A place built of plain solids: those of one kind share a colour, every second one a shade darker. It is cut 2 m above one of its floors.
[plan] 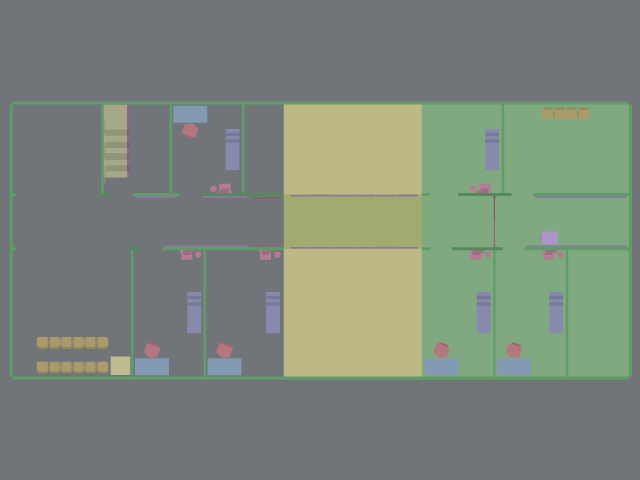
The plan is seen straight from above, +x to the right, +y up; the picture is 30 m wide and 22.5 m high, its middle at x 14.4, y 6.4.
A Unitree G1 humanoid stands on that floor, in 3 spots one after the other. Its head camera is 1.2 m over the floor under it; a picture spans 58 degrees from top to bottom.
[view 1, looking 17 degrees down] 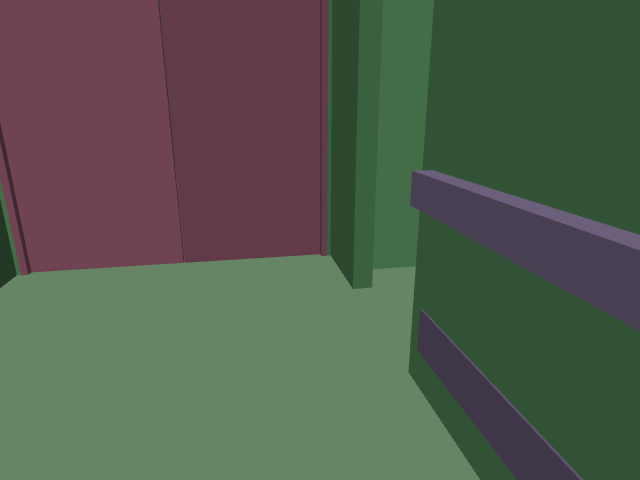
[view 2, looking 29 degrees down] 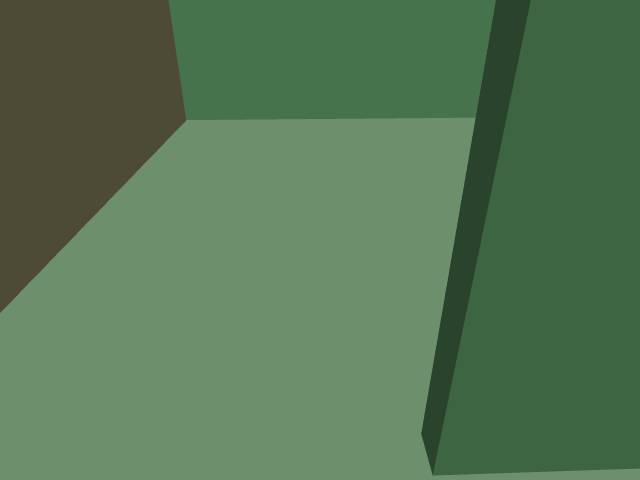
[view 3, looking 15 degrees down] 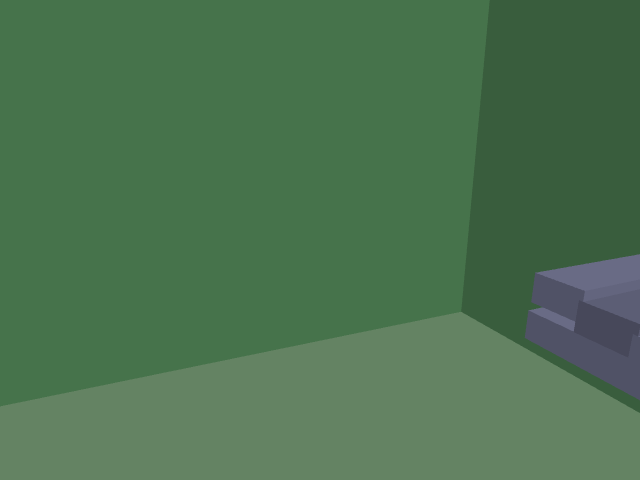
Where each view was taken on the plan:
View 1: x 26.04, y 7.71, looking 169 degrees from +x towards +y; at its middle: fire_doors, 3.68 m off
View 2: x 20.52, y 7.71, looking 88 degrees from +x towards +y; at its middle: wing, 2.48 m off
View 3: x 21.02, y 10.68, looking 67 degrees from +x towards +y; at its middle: wall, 2.33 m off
